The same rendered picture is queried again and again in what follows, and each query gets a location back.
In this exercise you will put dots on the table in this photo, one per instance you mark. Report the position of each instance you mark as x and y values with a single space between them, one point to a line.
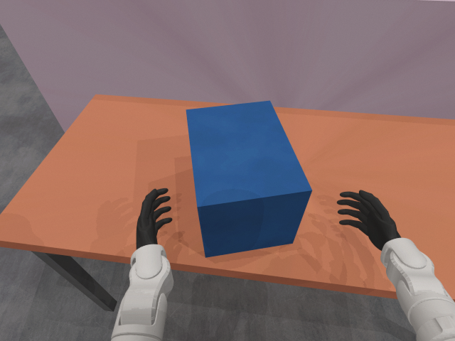
85 198

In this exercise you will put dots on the robot right hand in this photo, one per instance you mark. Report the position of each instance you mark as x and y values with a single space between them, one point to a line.
376 222

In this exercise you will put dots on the right robot forearm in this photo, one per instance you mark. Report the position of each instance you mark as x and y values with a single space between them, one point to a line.
428 307

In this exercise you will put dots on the carton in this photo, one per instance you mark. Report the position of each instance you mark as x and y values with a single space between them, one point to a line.
251 191

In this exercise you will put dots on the robot left hand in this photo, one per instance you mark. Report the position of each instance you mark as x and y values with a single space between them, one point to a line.
147 227

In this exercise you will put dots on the left robot forearm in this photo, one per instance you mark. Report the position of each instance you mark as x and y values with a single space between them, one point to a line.
142 312

